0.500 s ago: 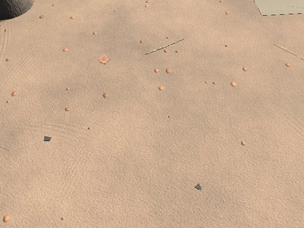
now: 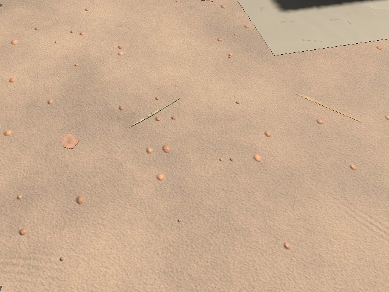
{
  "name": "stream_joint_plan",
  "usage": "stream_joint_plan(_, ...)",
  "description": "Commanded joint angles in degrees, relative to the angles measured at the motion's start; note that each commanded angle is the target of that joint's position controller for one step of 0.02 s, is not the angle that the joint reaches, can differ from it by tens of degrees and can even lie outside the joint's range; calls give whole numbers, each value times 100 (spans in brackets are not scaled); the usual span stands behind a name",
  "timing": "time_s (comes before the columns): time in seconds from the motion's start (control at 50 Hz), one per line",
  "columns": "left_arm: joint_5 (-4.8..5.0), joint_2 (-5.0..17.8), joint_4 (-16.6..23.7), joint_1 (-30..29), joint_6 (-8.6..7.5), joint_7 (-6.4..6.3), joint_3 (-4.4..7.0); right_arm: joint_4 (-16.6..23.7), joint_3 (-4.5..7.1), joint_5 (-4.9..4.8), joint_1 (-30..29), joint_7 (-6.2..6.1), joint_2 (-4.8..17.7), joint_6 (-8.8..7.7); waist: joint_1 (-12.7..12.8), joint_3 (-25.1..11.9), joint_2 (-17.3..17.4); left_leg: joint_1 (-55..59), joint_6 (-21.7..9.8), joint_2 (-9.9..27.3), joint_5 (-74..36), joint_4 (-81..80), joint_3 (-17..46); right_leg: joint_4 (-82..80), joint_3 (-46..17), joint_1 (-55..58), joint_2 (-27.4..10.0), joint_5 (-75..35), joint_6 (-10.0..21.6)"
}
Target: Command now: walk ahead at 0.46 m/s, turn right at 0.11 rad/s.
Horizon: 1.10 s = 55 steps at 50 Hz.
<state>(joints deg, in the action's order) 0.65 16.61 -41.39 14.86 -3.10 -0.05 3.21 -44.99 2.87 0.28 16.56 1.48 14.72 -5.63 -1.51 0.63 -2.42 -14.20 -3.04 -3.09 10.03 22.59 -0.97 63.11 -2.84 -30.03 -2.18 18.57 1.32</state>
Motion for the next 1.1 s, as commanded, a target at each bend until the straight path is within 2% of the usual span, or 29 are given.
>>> stream_joint_plan(0.02, -48, 276, 480, -188, -69, -10, 75, 279, 168, -35, -119, -45, 812, -87, 97, -34, 745, 641, -1064, 1548, -1434, -1249, 1503, -668, -69, -862, -361, -372, -145)
stream_joint_plan(0.06, -94, 131, 521, -432, -86, -13, 13, 196, 188, -22, -129, -92, 918, -27, 80, -66, 650, 548, -968, 1410, -2910, -1110, 945, -1453, 70, -575, -294, -878, -244)
stream_joint_plan(0.08, -94, 70, 521, -534, -101, 1, -12, 150, 193, -35, -104, -111, 952, 11, 47, -123, 681, 492, -866, 1290, -3311, -1031, 669, -1864, 154, -323, -216, -1234, -252)
stream_joint_plan(0.14, -58, 94, 558, -935, -121, 61, -8, -40, 179, -86, 208, -149, 983, 107, -150, -265, 765, 617, -702, 1190, -3350, -850, 418, -2695, 251, 195, 37, -2200, -237)
stream_joint_plan(0.18, -61, 168, 621, -1118, -127, 108, 20, -130, 169, -107, 276, -161, 985, 168, -167, -265, 793, 838, -646, 1297, -3153, -632, 517, -3048, 175, 311, 108, -2208, -139)
stream_joint_plan(0.22, -100, 312, 621, -1032, -149, 143, 80, -160, 183, -133, 154, -181, 1036, 219, -9, -325, 811, 990, -530, 1384, -2983, -245, 662, -3407, 118, 603, 150, -2050, 24)
stream_joint_plan(0.24, -141, 371, 506, -730, -163, 139, 120, -157, 176, -150, 33, -194, 1024, 239, 188, -435, 745, 965, -417, 1278, -2938, 106, 628, -3751, 187, 1073, 227, -2321, 126)
stream_joint_plan(0.26, -193, 571, 391, -400, -175, 102, 188, -174, 143, -112, 136, -196, 920, 227, 287, -641, 567, 820, -229, 1005, -2840, 640, 521, -3985, 150, 1766, 135, -3206, 279)
stream_joint_plan(0.28, -286, 978, 383, 16, -173, 47, 259, -77, 45, 57, 346, -188, 672, 166, 286, -1288, -80, 36, 62, 641, -1473, 1706, 307, -3440, -641, 3141, -780, -5698, 678)
stream_joint_plan(0.3, -331, 764, 366, 122, -90, 15, 163, -229, -137, 56, 1126, -154, 210, 154, 148, -2065, -1105, -1070, 429, 240, 1927, 3169, 281, -3316, -1889, 4375, -1990, -6720, 1705)
stream_joint_plan(0.32, -195, 373, 286, 247, -7, 50, 65, -322, -64, -23, 1024, -130, 586, 228, 301, -2237, -932, -1250, 552, 337, 3108, 3689, 628, -3524, -2226, 4155, -1972, -5861, 1826)
stream_joint_plan(0.34, -112, 331, 256, -20, 33, 82, 36, -239, 12, -94, 665, -139, 817, 321, 287, -1697, -614, -1537, 621, 486, 2997, 3926, 651, -3766, -2024, 3657, -1721, -4665, 1620)
stream_joint_plan(0.36, -113, 313, 267, -356, 56, 90, 19, -212, 29, -97, 350, -195, 792, 432, 223, -1268, -292, -1625, 668, 606, 2744, 3851, 578, -3994, -1833, 3075, -1529, -3731, 1414)
stream_joint_plan(0.38, -129, 325, 290, -714, 75, 93, 6, -187, 49, -53, 182, -250, 768, 551, 111, -898, -220, -1474, 715, 707, 2499, 3539, 560, -4253, -1619, 2386, -1384, -2995, 1272)
stream_joint_plan(0.4, -177, 399, 294, -992, 101, 82, 28, -196, 53, -35, 191, -299, 721, 654, -43, -734, -409, -1062, 755, 772, 2216, 3148, 529, -4483, -1409, 1770, -1214, -2378, 1144)
stream_joint_plan(0.44, -243, 420, 261, -1244, 148, 53, 54, -331, 15, -4, 359, -360, 524, 734, -157, -651, -621, -302, 770, 645, 1735, 2462, 300, -4694, -954, 1072, -902, -1821, 1057)
stream_joint_plan(0.46, -244, 385, 215, -1232, 157, 32, 49, -387, 5, 13, 381, -366, 475, 734, -146, -713, -614, -56, 736, 616, 1383, 2158, 248, -4721, -844, 996, -845, -1575, 1043)
stream_joint_plan(0.5, -186, 333, 115, -1262, 179, -3, 32, -474, 3, 34, 376, -348, 420, 724, -181, -741, -521, 425, 623, 563, 502, 1425, 141, -4711, -703, 837, -755, -714, 947)
stream_joint_plan(0.54, -142, 185, -45, -1111, 200, -14, -22, -471, 1, 143, 247, -318, 433, 715, -178, -562, -393, 820, 441, 537, 4, 776, 107, -4715, -606, 553, -536, 662, 578)
stream_joint_plan(0.56, -163, 114, -155, -960, 202, -11, -51, -372, 5, 192, 94, -325, 556, 707, -106, -303, -225, 743, 300, 777, 30, 433, 388, -4646, -557, 429, -386, 1173, 303)
stream_joint_plan(0.58, -177, 187, -185, -805, 208, -9, -17, -321, 78, 132, -79, -359, 906, 705, 126, 20, 235, 194, 133, 933, 804, 278, 510, -4516, -327, 540, -111, 1155, 91)
stream_joint_plan(0.6, -174, 213, -205, -857, 215, -39, -4, -399, 100, 81, -179, -356, 880, 674, 143, 184, 649, -551, 54, 846, 1745, 69, 532, -4248, -61, 1067, 89, 662, -34)
stream_joint_plan(0.62, -167, 221, -234, -897, 214, -67, 4, -403, 44, 95, -298, -352, 673, 612, 159, 227, 774, -846, 122, 820, 1881, -120, 548, -4001, -27, 1439, 97, 240, -42)
stream_joint_plan(0.64, -154, 175, -289, -842, 219, -91, 5, -434, 12, 114, -379, -349, 561, 553, 212, 183, 881, -903, 210, 819, 1706, -186, 546, -3877, 2, 1640, 89, -67, 3)
stream_joint_plan(0.68, -159, 185, -430, -710, 234, -112, 20, -485, -11, 76, -377, -332, 490, 444, 212, 91, 798, -686, 308, 782, 1172, -96, 499, -3769, 20, 1727, 89, -541, 74)
stream_joint_plan(0.72, -147, 156, -547, -679, 227, -105, 22, -577, -9, 34, -244, -326, 529, 397, 163, -31, 609, -467, 311, 749, 735, 38, 455, -3710, 28, 1797, 74, -970, 98)
stream_joint_plan(0.86, -85, 180, -953, -643, 266, -123, 41, -812, -33, 1, -108, -341, 500, 429, 97, -192, 282, -99, 273, 643, -193, 227, 322, -3566, 55, 2025, 44, -1897, 72)
stream_joint_plan(1.1, -56, 242, -1540, -713, 381, -216, 46, -1157, -67, 0, -96, -340, 377, 478, 131, -65, 274, 44, 273, 540, -413, 102, 201, -3619, 66, 2175, 26, -1978, 32)
